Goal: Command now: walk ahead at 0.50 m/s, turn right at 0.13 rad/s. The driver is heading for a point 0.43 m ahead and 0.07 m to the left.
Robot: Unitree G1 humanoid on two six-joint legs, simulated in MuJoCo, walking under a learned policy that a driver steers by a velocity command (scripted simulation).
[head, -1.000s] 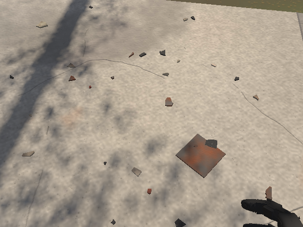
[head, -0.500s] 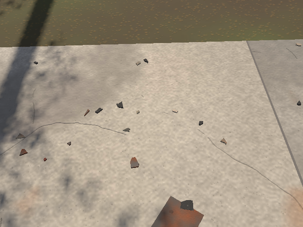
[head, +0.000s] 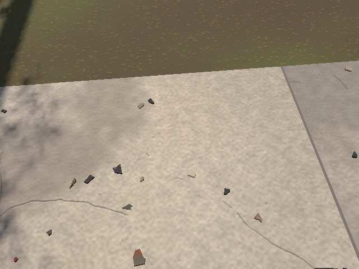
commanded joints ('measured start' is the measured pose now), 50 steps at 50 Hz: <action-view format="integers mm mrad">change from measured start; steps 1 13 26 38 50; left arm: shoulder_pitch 67 -65 -308 -333 -221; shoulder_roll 158 128 80 125 77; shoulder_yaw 41 25 6 9 3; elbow -9 -85 -156 -112 7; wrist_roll -3 -1 15 43 25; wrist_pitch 5 -7 -1 50 65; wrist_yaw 12 2 -15 -2 21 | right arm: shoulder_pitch -143 164 280 299 201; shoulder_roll -79 -90 -151 -70 -77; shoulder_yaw -12 -19 -21 -4 -3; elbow -104 -6 86 117 147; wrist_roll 3 -23 -2 -9 -20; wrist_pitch -26 -13 33 132 74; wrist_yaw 17 13 -26 -59 -51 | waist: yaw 10 -68 -111 -120 -55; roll -118 15 30 -194 36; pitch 75 -30 -35 -95 20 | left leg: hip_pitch -44 491 569 348 262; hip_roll -7 162 110 -16 11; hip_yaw -1 -286 -23 4 -37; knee -53 -351 -243 290 -177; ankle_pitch -41 -275 257 -604 -507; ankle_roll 31 220 160 -65 -2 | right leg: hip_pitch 40 -625 -494 -390 -204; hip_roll -315 -218 -129 -297 -123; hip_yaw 124 32 -46 139 -43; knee -9 947 312 26 223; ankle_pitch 355 -35 342 142 103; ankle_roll -119 28 59 -122 41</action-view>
